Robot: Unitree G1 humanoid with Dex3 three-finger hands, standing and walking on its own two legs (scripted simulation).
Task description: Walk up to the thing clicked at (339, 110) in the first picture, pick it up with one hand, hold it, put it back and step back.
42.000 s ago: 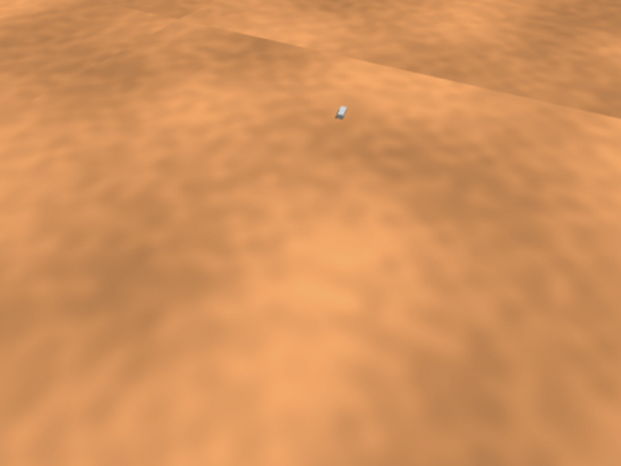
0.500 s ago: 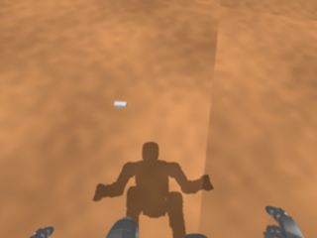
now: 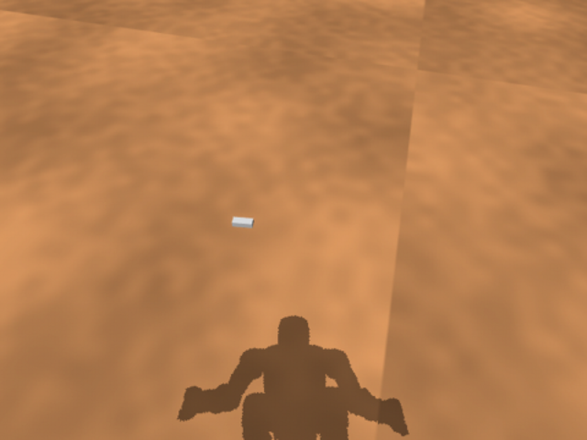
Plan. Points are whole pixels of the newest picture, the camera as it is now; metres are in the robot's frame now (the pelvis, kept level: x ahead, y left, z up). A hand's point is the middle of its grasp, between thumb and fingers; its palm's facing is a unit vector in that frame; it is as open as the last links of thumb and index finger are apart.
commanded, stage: step back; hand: left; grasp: from above
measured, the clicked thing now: (242, 222) +1.11 +0.24 -0.76
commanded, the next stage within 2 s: stand in 0.70 s
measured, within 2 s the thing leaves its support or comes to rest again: neither
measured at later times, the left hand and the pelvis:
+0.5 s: hand out of the picture +0.12 +0.27 -0.16, palm faces +0.06 -0.93 -0.37, open 7.4 cm; pelvis +0.05 +0.00 -0.01, yaw +2 degrees
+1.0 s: hand out of the picture +0.14 +0.26 -0.14, palm faces +0.01 -0.94 -0.34, open 7.4 cm; pelvis +0.05 +0.01 +0.01, yaw +1 degrees
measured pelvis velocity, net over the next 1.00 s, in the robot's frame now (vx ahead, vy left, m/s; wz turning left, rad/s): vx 0.05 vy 0.01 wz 0.02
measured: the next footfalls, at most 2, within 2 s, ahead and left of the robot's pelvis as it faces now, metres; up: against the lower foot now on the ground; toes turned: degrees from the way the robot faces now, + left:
right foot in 0.12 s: +0.09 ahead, -0.13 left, +0.00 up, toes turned -1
left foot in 0.44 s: +0.11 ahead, +0.14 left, +0.00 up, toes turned +2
